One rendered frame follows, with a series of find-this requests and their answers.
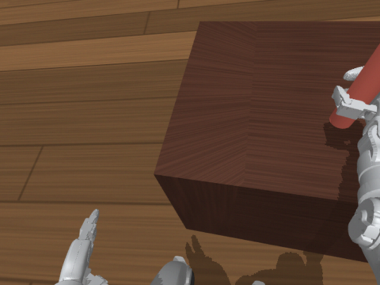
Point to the left robot hand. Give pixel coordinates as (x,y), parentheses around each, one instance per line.
(77,260)

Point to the right robot hand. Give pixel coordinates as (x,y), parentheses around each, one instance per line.
(352,108)

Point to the right robot arm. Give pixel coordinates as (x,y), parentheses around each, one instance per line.
(364,227)

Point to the can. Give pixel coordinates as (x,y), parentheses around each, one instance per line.
(365,88)

